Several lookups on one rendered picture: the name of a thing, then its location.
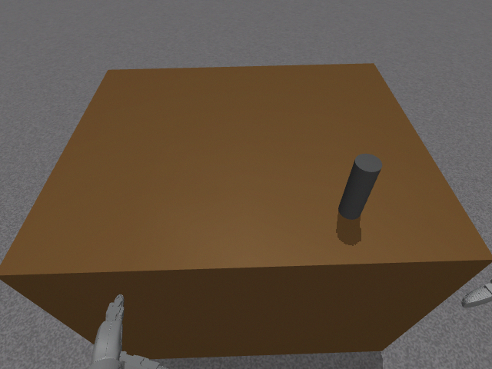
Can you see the right robot hand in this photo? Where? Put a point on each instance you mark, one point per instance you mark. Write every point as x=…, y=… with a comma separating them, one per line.
x=478, y=296

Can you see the left robot hand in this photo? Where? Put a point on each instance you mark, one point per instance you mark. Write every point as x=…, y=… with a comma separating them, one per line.
x=108, y=341

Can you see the can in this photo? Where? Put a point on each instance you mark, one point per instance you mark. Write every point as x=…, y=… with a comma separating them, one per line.
x=363, y=175

